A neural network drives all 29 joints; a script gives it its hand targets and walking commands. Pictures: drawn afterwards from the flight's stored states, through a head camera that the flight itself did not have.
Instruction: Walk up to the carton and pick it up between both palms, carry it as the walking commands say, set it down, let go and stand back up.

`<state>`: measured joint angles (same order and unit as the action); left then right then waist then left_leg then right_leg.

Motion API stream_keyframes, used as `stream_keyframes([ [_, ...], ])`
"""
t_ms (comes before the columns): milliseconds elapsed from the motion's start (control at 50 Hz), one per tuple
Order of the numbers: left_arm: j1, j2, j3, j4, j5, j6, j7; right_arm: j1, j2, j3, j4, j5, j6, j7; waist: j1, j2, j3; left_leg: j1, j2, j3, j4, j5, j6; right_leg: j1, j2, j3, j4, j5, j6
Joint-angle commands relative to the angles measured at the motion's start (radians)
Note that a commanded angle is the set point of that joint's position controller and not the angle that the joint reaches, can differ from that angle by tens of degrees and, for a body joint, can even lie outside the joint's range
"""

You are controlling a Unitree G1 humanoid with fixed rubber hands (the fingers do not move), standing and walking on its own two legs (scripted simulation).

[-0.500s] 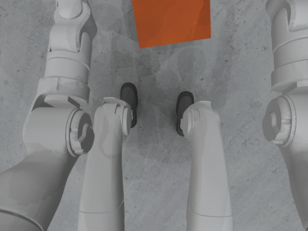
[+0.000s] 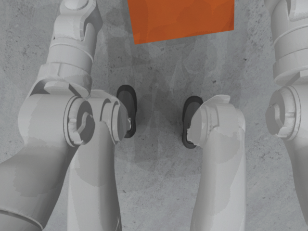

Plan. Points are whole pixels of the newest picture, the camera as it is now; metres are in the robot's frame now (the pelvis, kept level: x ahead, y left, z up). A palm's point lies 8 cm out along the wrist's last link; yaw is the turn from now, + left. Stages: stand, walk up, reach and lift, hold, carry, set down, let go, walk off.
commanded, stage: reach and lift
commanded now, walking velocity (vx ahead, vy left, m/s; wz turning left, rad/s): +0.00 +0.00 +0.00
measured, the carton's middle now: (176, 2) +0.51 -0.03 -0.34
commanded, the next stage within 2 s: none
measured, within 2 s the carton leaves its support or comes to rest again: leaves its support in 1.96 s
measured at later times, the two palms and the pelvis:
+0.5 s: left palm out of the picture +0.55 +0.15 -0.27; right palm out of the picture +0.55 -0.19 -0.29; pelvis +0.00 +0.00 -0.07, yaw +0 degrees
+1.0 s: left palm out of the picture +0.54 +0.14 -0.27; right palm out of the picture +0.55 -0.16 -0.28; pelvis +0.00 +0.01 -0.07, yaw +0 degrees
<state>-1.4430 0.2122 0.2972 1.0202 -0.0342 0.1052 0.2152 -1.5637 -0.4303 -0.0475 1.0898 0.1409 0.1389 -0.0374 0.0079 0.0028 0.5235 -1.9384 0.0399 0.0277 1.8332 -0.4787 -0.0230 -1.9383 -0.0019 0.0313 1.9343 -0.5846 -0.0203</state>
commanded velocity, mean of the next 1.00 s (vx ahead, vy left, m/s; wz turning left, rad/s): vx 0.00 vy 0.00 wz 0.00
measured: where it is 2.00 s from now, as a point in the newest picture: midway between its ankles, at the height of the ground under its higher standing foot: (159, 125)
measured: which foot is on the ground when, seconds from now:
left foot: down 0.00-1.00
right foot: down 0.00-1.00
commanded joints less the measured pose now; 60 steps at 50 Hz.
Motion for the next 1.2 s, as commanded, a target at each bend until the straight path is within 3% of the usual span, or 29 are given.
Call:
stream_keyframes([
  [0, -0.307, 0.162, -0.01, -0.018, -0.129, -0.07, -0.005, -0.432, -0.112, 0.128, -0.019, 0.124, -0.067, -0.029, 0.174, -0.104, -1.444, 0.426, -0.113, 0.049, 0.049, 0.363, 0.009, 0.464, 0.032, 0.046, -0.084, 0.402, 0.041],
  [20, -0.416, 0.181, -0.024, -0.228, -0.11, -0.083, -0.001, -0.505, -0.096, 0.116, -0.173, 0.151, -0.07, -0.023, 0.17, -0.07, -1.565, 0.48, -0.11, 0.048, 0.046, 0.388, 0.003, 0.527, 0.039, 0.054, -0.082, 0.446, 0.037],
  [40, -0.345, 0.188, -0.022, -0.05, -0.111, -0.071, -0.002, -0.455, -0.144, 0.092, 0.01, 0.109, -0.062, -0.029, 0.147, -0.068, -1.346, 0.4, -0.097, 0.04, 0.062, 0.335, 0.002, 0.39, 0.029, 0.063, -0.08, 0.363, 0.027],
  [60, -0.433, 0.197, -0.014, -0.254, -0.107, -0.083, 0.008, -0.501, -0.178, 0.041, -0.191, 0.083, -0.071, -0.039, 0.121, -0.054, -1.56, 0.57, -0.119, 0.036, 0.061, 0.425, -0.01, 0.42, 0.05, 0.036, -0.076, 0.397, 0.033],
  [100, -0.371, 0.205, 0.004, 0.029, -0.099, -0.064, -0.012, -0.494, -0.151, 0.088, -0.004, 0.096, -0.06, -0.022, 0.148, -0.092, -1.244, 0.387, -0.099, 0.03, 0.079, 0.261, 0.002, 0.279, 0.028, 0.043, -0.067, 0.234, 0.048],
  [140, -0.447, 0.193, 0.012, -0.118, -0.091, -0.079, -0.013, -0.466, -0.136, 0.067, -0.043, 0.073, -0.059, -0.018, 0.116, -0.051, -1.381, 0.436, -0.101, 0.04, 0.114, 0.306, -0.016, 0.332, 0.035, 0.056, -0.052, 0.3, 0.036],
  [180, -0.419, 0.163, -0.023, -0.047, -0.12, -0.084, -0.027, -0.504, -0.109, 0.12, -0.079, 0.121, -0.069, -0.003, 0.129, -0.091, -1.319, 0.418, -0.096, 0.03, 0.133, 0.311, 0.004, 0.311, 0.028, 0.052, -0.027, 0.303, 0.041],
  [200, -0.382, 0.111, -0.046, 0.048, -0.124, -0.069, -0.037, -0.413, -0.147, 0.098, 0.082, 0.084, -0.061, 0.006, 0.071, -0.074, -1.165, 0.374, -0.09, 0.011, 0.139, 0.296, -0.015, 0.187, 0.022, 0.039, -0.014, 0.251, 0.034],
  [380, -0.407, 0.185, 0.023, -0.003, -0.114, -0.107, -0.012, -0.526, -0.194, 0.107, -0.076, 0.113, -0.101, 0.001, 0.143, -0.052, -1.383, 0.489, -0.097, 0.042, 0.204, 0.416, -0.021, 0.274, 0.022, 0.018, 0.068, 0.359, 0.042],
  [400, -0.427, 0.174, -0.019, -0.012, -0.146, -0.111, -0.022, -0.523, -0.15, 0.137, -0.128, 0.107, -0.104, -0.001, 0.111, -0.131, -1.391, 0.47, -0.097, 0.026, 0.208, 0.425, -0.004, 0.323, 0.019, 0.007, 0.066, 0.39, 0.06],
  [420, -0.385, 0.138, -0.006, 0.017, -0.152, -0.108, -0.021, -0.532, -0.22, 0.099, -0.158, 0.097, -0.119, -0.015, 0.091, -0.099, -1.393, 0.419, -0.099, 0.036, 0.222, 0.426, -0.018, 0.341, 0.015, 0.037, 0.055, 0.417, 0.037],
  [440, -0.345, 0.156, 0.001, 0.055, -0.151, -0.103, -0.019, -0.493, -0.146, 0.151, -0.121, 0.114, -0.108, 0.0, 0.128, -0.162, -1.375, 0.368, -0.097, 0.041, 0.215, 0.403, -0.006, 0.374, 0.018, 0.034, 0.061, 0.412, 0.054],
  [460, -0.312, 0.108, -0.039, 0.116, -0.156, -0.1, -0.031, -0.486, -0.1, 0.161, -0.126, 0.141, -0.107, 0.001, 0.134, -0.105, -1.374, 0.376, -0.091, 0.048, 0.233, 0.402, -0.012, 0.391, 0.01, 0.036, 0.066, 0.442, 0.055],
  [540, -0.341, 0.179, 0.02, 0.035, -0.153, -0.113, -0.041, -0.477, -0.101, 0.146, -0.148, 0.113, -0.1, -0.007, 0.149, -0.18, -1.333, 0.309, -0.092, 0.044, 0.204, 0.349, 0.003, 0.348, 0.018, 0.024, 0.07, 0.391, 0.065],
  [560, -0.359, 0.164, -0.005, 0.062, -0.137, -0.104, -0.04, -0.487, -0.154, 0.138, -0.116, 0.094, -0.102, -0.009, 0.102, -0.137, -1.331, 0.319, -0.084, 0.032, 0.208, 0.355, -0.011, 0.383, 0.01, 0.022, 0.061, 0.407, 0.053],
  [600, -0.373, 0.158, -0.003, -0.013, -0.141, -0.128, -0.034, -0.465, -0.059, 0.182, -0.111, 0.14, -0.101, -0.003, 0.153, -0.161, -1.388, 0.319, -0.097, 0.062, 0.203, 0.373, -0.007, 0.383, 0.025, 0.033, 0.059, 0.43, 0.047],
  [620, -0.368, 0.143, -0.02, 0.023, -0.159, -0.122, -0.034, -0.446, -0.075, 0.14, -0.084, 0.108, -0.099, -0.004, 0.103, -0.167, -1.389, 0.363, -0.092, 0.042, 0.206, 0.388, -0.007, 0.363, 0.025, 0.008, 0.069, 0.428, 0.052],
  [640, -0.397, 0.154, -0.017, 0.001, -0.135, -0.129, -0.031, -0.476, -0.078, 0.145, -0.125, 0.136, -0.102, -0.001, 0.151, -0.126, -1.374, 0.388, -0.09, 0.041, 0.206, 0.41, 0.001, 0.298, 0.032, 0.024, 0.056, 0.411, 0.052],
  [660, -0.398, 0.163, -0.019, -0.013, -0.145, -0.132, -0.028, -0.461, -0.068, 0.176, -0.09, 0.128, -0.096, -0.011, 0.131, -0.185, -1.412, 0.386, -0.094, 0.053, 0.224, 0.416, -0.01, 0.385, 0.028, 0.025, 0.073, 0.448, 0.053],
  [700, -0.35, 0.148, -0.016, 0.031, -0.138, -0.127, -0.021, -0.489, -0.055, 0.189, -0.148, 0.157, -0.102, -0.009, 0.179, -0.103, -1.383, 0.405, -0.083, 0.061, 0.221, 0.43, -0.011, 0.371, 0.029, 0.046, 0.052, 0.45, 0.057],
  [740, -0.332, 0.132, -0.027, 0.083, -0.123, -0.103, -0.032, -0.428, -0.116, 0.14, -0.047, 0.087, -0.09, -0.01, 0.094, -0.132, -1.289, 0.326, -0.087, 0.04, 0.197, 0.339, -0.013, 0.301, 0.025, 0.015, 0.047, 0.352, 0.051],
  [820, -0.354, 0.09, -0.008, 0.077, -0.102, -0.102, -0.038, -0.471, -0.059, 0.147, -0.07, 0.099, -0.087, -0.007, 0.14, -0.082, -1.229, 0.344, -0.098, 0.048, 0.206, 0.341, -0.018, 0.248, 0.033, 0.034, 0.025, 0.322, 0.046],
  [840, -0.41, 0.08, -0.009, 0.06, -0.124, -0.104, -0.049, -0.478, -0.055, 0.134, -0.071, 0.083, -0.086, -0.008, 0.079, -0.111, -1.264, 0.34, -0.104, 0.043, 0.194, 0.301, -0.005, 0.309, 0.033, 0.018, 0.027, 0.313, 0.045],
  [860, -0.43, 0.063, -0.012, 0.017, -0.132, -0.105, -0.044, -0.482, -0.078, 0.129, -0.065, 0.085, -0.086, -0.007, 0.093, -0.083, -1.273, 0.27, -0.105, 0.064, 0.209, 0.288, -0.026, 0.325, 0.031, 0.047, 0.03, 0.313, 0.033],
  [900, -0.439, 0.049, -0.046, 0.057, -0.139, -0.12, -0.048, -0.541, 0.014, 0.185, -0.087, 0.118, -0.092, -0.003, 0.129, -0.08, -1.277, 0.369, -0.093, 0.049, 0.203, 0.339, -0.019, 0.331, 0.038, 0.044, 0.032, 0.343, 0.04],
  [940, -0.509, -0.028, -0.075, -0.035, -0.164, -0.123, -0.061, -0.582, 0.045, 0.208, -0.141, 0.123, -0.098, 0.011, 0.099, -0.137, -1.317, 0.339, -0.1, 0.036, 0.184, 0.332, -0.009, 0.349, 0.038, 0.036, 0.03, 0.359, 0.031],
  [980, -0.494, -0.075, -0.108, 0.027, -0.161, -0.116, -0.081, -0.586, 0.122, 0.197, -0.165, 0.098, -0.093, 0.018, 0.075, -0.094, -1.267, 0.391, -0.103, 0.04, 0.206, 0.354, -0.013, 0.307, 0.047, 0.024, 0.015, 0.364, 0.036],
  [1060, -0.353, -0.042, 0.045, 0.106, -0.025, -0.093, -0.073, -0.497, 0.1, 0.146, -0.086, 0.056, -0.084, 0.034, 0.173, -0.093, -1.147, 0.292, -0.113, 0.046, 0.174, 0.273, -0.008, 0.284, 0.048, 0.018, 0.037, 0.292, 0.049],
  [1180, -0.472, -0.438, 0.003, 0.069, 0.008, -0.075, -0.189, -0.576, 0.615, 0.194, -0.101, 0.002, -0.044, 0.154, 0.157, -0.166, -1.076, 0.225, -0.143, 0.055, 0.196, 0.249, 0.002, 0.278, 0.075, 0.036, 0.02, 0.277, 0.032],
])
